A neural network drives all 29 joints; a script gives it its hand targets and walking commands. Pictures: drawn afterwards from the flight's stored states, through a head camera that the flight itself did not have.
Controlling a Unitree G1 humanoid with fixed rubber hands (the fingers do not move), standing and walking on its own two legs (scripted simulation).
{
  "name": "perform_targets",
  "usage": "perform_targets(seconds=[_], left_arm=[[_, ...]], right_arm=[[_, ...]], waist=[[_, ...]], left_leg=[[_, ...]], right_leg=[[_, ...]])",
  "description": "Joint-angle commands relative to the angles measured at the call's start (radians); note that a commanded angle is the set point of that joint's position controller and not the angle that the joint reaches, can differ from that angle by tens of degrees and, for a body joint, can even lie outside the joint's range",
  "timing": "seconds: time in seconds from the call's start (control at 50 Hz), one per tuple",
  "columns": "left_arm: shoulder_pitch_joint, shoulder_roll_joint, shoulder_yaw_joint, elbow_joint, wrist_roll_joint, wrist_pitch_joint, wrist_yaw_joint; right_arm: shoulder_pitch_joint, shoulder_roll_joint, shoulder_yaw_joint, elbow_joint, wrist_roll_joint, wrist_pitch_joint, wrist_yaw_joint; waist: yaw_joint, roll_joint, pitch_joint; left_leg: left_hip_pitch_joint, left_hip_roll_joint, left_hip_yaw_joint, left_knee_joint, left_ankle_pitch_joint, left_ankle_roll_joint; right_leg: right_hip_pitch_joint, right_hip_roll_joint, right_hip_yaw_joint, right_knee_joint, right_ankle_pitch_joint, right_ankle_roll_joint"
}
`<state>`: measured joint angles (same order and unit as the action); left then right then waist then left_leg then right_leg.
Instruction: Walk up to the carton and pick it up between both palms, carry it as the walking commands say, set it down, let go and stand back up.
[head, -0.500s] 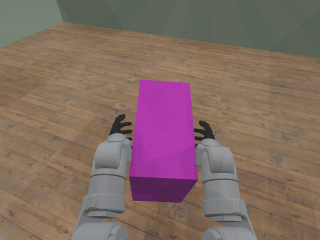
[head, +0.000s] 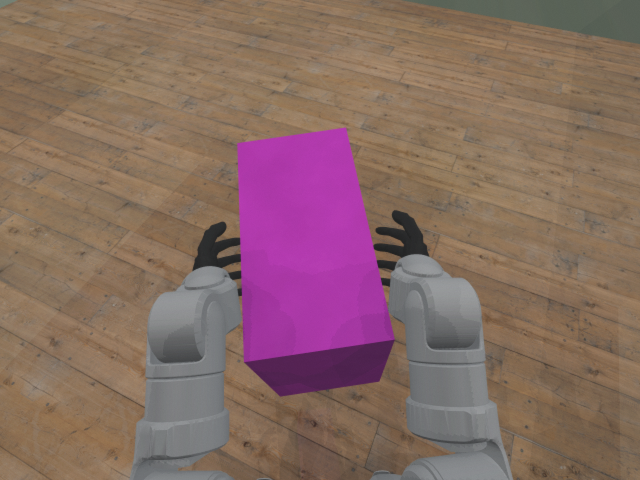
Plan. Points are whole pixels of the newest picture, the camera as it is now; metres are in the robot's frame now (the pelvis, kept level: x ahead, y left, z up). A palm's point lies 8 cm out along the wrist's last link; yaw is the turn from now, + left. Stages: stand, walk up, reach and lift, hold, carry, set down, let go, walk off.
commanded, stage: carry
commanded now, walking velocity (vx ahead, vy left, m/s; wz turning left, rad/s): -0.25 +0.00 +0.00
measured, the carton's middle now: (311, 267) +0.39 +0.02 +0.01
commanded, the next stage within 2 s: none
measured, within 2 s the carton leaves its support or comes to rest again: neither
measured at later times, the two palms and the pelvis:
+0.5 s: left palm (92, 476) +0.13 +0.19 +0.10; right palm (376, 448) +0.15 -0.04 +0.12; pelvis -0.17 +0.05 +0.00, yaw +3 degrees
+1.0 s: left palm out of the picture -0.05 +0.21 +0.11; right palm out of the picture -0.04 -0.02 +0.09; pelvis -0.36 +0.08 +0.00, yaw +2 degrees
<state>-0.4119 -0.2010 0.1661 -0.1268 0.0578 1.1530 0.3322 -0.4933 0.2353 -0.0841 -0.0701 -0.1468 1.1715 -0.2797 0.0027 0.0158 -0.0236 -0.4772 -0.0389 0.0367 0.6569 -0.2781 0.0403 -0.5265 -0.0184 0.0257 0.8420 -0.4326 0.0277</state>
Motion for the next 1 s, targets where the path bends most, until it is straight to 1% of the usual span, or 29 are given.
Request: perform_targets(seconds=[0.0,0.02,0.04,0.06,0.08,0.18,0.22,0.24,0.26,0.28,0.3,0.32,0.34,0.36,0.4,0.46,0.56,0.6,0.62,0.64,0.66,0.68,0.7,0.74,0.78,0.88,0.94,0.96,0.98], left_arm=[[-0.406,-1.048,-0.554,-0.17,-0.33,-0.026,-0.261],[-0.411,-1.063,-0.558,-0.169,-0.327,-0.029,-0.267],[-0.408,-1.068,-0.557,-0.176,-0.321,-0.034,-0.267],[-0.412,-1.066,-0.544,-0.2,-0.318,-0.039,-0.268],[-0.446,-1.056,-0.535,-0.222,-0.319,-0.044,-0.268],[-0.358,-1.006,-0.5,-0.155,-0.284,-0.024,-0.255],[-0.314,-0.996,-0.495,-0.121,-0.271,-0.017,-0.248],[-0.312,-0.995,-0.501,-0.114,-0.271,-0.013,-0.245],[-0.311,-0.999,-0.51,-0.106,-0.271,-0.01,-0.245],[-0.327,-1.004,-0.521,-0.111,-0.277,-0.009,-0.246],[-0.342,-1.012,-0.528,-0.117,-0.278,-0.007,-0.247],[-0.35,-1.024,-0.535,-0.125,-0.278,-0.004,-0.251],[-0.376,-1.038,-0.548,-0.129,-0.287,-0.002,-0.255],[-0.375,-1.057,-0.555,-0.097,-0.284,0.002,-0.255],[-0.464,-1.083,-0.6,-0.141,-0.314,-0.003,-0.258],[-0.512,-1.07,-0.609,-0.194,-0.33,0.001,-0.247],[-0.489,-1.011,-0.595,-0.183,-0.323,0.014,-0.234],[-0.452,-1.02,-0.573,-0.172,-0.318,0.012,-0.241],[-0.441,-1.032,-0.565,-0.174,-0.318,0.007,-0.249],[-0.426,-1.04,-0.553,-0.173,-0.316,0.002,-0.255],[-0.449,-1.028,-0.543,-0.185,-0.312,-0.007,-0.261],[-0.463,-1.047,-0.541,-0.203,-0.316,-0.018,-0.267],[-0.42,-1.068,-0.543,-0.189,-0.306,-0.016,-0.269],[-0.468,-1.074,-0.528,-0.24,-0.311,-0.026,-0.268],[-0.48,-1.063,-0.533,-0.24,-0.308,-0.022,-0.268],[-0.378,-0.996,-0.494,-0.149,-0.276,0.006,-0.251],[-0.359,-1.008,-0.509,-0.129,-0.285,0.012,-0.246],[-0.357,-1.016,-0.52,-0.126,-0.288,0.012,-0.244],[-0.366,-1.026,-0.534,-0.128,-0.292,0.013,-0.244]], right_arm=[[-0.26,1.038,0.426,-0.225,0.354,-0.062,0.167],[-0.294,1.046,0.442,-0.236,0.363,-0.064,0.17],[-0.303,1.057,0.457,-0.238,0.375,-0.067,0.173],[-0.329,1.065,0.479,-0.261,0.393,-0.073,0.175],[-0.361,1.072,0.497,-0.282,0.405,-0.076,0.175],[-0.285,1.032,0.491,-0.228,0.389,-0.049,0.162],[-0.264,1.011,0.482,-0.218,0.381,-0.037,0.158],[-0.255,1.005,0.474,-0.208,0.376,-0.033,0.159],[-0.259,1.005,0.467,-0.21,0.376,-0.032,0.162],[-0.268,1.005,0.456,-0.213,0.374,-0.032,0.166],[-0.271,0.998,0.445,-0.202,0.37,-0.032,0.169],[-0.264,1.001,0.445,-0.207,0.367,-0.034,0.175],[-0.246,1.022,0.445,-0.194,0.362,-0.031,0.182],[-0.241,1.025,0.437,-0.177,0.354,-0.026,0.188],[-0.253,1.028,0.408,-0.177,0.35,-0.03,0.197],[-0.217,1.031,0.373,-0.121,0.345,-0.019,0.208],[-0.127,1.014,0.352,-0.067,0.315,-0.015,0.187],[-0.138,1.025,0.379,-0.096,0.326,-0.021,0.182],[-0.158,1.032,0.397,-0.112,0.333,-0.024,0.182],[-0.188,1.043,0.415,-0.129,0.344,-0.029,0.183],[-0.218,1.06,0.43,-0.155,0.355,-0.029,0.187],[-0.267,1.061,0.445,-0.186,0.37,-0.03,0.191],[-0.273,1.062,0.45,-0.189,0.377,-0.032,0.196],[-0.323,1.094,0.484,-0.223,0.404,-0.042,0.2],[-0.355,1.09,0.513,-0.252,0.407,-0.042,0.196],[-0.293,1.02,0.489,-0.208,0.393,-0.013,0.171],[-0.31,1.001,0.476,-0.235,0.392,-0.01,0.166],[-0.314,1.003,0.469,-0.242,0.394,-0.01,0.169],[-0.323,1.003,0.457,-0.238,0.393,-0.014,0.172]], waist=[[0.005,-0.265,-0.597],[0.006,-0.283,-0.549],[0.002,-0.206,-0.538],[0.001,-0.181,-0.51],[-0.001,-0.185,-0.472],[0.001,-0.292,-0.466],[0.003,-0.334,-0.496],[-0.003,-0.321,-0.506],[-0.007,-0.286,-0.511],[-0.01,-0.216,-0.507],[-0.007,-0.019,-0.464],[-0.015,0.209,-0.404],[-0.016,0.188,-0.355],[-0.013,0.134,-0.316],[-0.015,0.142,-0.319],[-0.001,0.181,-0.323],[-0.002,0.157,-0.474],[0.003,0.145,-0.535],[0.017,0.116,-0.549],[0.031,0.033,-0.557],[0.019,-0.223,-0.521],[0.021,-0.346,-0.457],[0.016,-0.257,-0.425],[0.005,-0.138,-0.376],[0.0,-0.163,-0.351],[0.006,-0.311,-0.418],[0.002,-0.346,-0.472],[-0.003,-0.282,-0.487],[-0.003,-0.117,-0.49]], left_leg=[[-0.053,0.082,-0.066,0.155,-0.118,-0.052],[-0.132,0.039,-0.03,0.276,-0.321,-0.062],[-0.114,0.057,-0.039,0.352,-0.314,-0.062],[-0.083,0.058,-0.038,0.383,-0.257,-0.052],[-0.073,0.046,-0.014,0.39,-0.225,-0.048],[0.053,0.008,0.055,0.19,-0.192,-0.071],[0.129,0.007,0.056,0.091,-0.149,-0.07],[0.193,0.014,0.056,-0.004,-0.086,-0.063],[0.263,0.037,0.035,-0.11,-0.012,-0.049],[0.327,0.096,-0.044,-0.185,0.043,-0.036],[0.325,0.249,-0.26,-0.279,0.109,0.009],[0.26,0.417,-0.415,-0.335,0.288,0.1],[0.173,0.465,-0.386,-0.327,0.355,0.167],[0.104,0.428,-0.334,-0.335,0.275,0.164],[0.089,0.357,-0.241,-0.333,0.144,0.15],[0.187,0.284,-0.155,-0.295,0.178,0.104],[0.355,0.332,-0.261,-0.237,0.504,0.126],[0.338,0.343,-0.256,-0.231,0.42,0.121],[0.283,0.324,-0.222,-0.223,0.351,0.081],[0.127,0.271,-0.173,-0.182,0.218,0.016],[-0.075,0.133,-0.06,-0.046,-0.022,-0.061],[-0.158,0.073,0.015,0.181,-0.252,-0.087],[-0.16,0.077,-0.024,0.345,-0.243,-0.086],[-0.08,0.063,-0.027,0.482,-0.141,-0.063],[-0.049,0.054,0.007,0.465,-0.116,-0.056],[0.059,0.012,0.061,0.206,-0.199,-0.077],[0.192,0.017,0.068,-0.054,-0.144,-0.065],[0.281,0.052,0.038,-0.187,-0.061,-0.059],[0.361,0.188,-0.136,-0.246,0.067,-0.021]], right_leg=[[0.592,-0.355,0.28,-0.283,1.235,-0.143],[0.583,-0.381,0.277,-0.295,1.26,-0.193],[0.509,-0.379,0.236,-0.317,1.131,-0.205],[0.416,-0.335,0.184,-0.361,0.916,-0.187],[0.358,-0.313,0.174,-0.391,0.815,-0.18],[0.336,-0.26,0.137,-0.372,0.843,-0.152],[0.32,-0.253,0.142,-0.366,0.763,-0.144],[0.286,-0.242,0.123,-0.346,0.684,-0.128],[0.238,-0.216,0.094,-0.324,0.566,-0.095],[0.166,-0.175,0.063,-0.291,0.39,-0.059],[0.058,-0.088,-0.006,-0.175,0.16,-0.02],[-0.059,-0.011,-0.1,0.028,-0.076,0.009],[-0.071,-0.015,-0.083,0.239,-0.182,-0.008],[-0.062,-0.001,-0.038,0.365,-0.15,-0.007],[-0.048,0.004,-0.039,0.438,-0.026,-0.005],[-0.093,-0.002,-0.05,0.366,0.007,-0.018],[0.096,0.022,-0.064,-0.06,-0.085,-0.028],[0.217,0.022,-0.061,-0.275,-0.023,-0.048],[0.318,-0.01,-0.048,-0.431,0.082,-0.055],[0.461,-0.122,0.084,-0.45,0.165,-0.082],[0.52,-0.303,0.35,-0.448,0.351,-0.137],[0.438,-0.405,0.403,-0.48,0.447,-0.205],[0.334,-0.415,0.336,-0.487,0.455,-0.24],[0.162,-0.307,0.182,-0.515,0.338,-0.192],[0.138,-0.269,0.154,-0.505,0.24,-0.162],[0.287,-0.236,0.146,-0.415,0.626,-0.143],[0.289,-0.231,0.129,-0.349,0.591,-0.112],[0.244,-0.199,0.091,-0.294,0.517,-0.074],[0.132,-0.132,0.032,-0.191,0.331,-0.026]])
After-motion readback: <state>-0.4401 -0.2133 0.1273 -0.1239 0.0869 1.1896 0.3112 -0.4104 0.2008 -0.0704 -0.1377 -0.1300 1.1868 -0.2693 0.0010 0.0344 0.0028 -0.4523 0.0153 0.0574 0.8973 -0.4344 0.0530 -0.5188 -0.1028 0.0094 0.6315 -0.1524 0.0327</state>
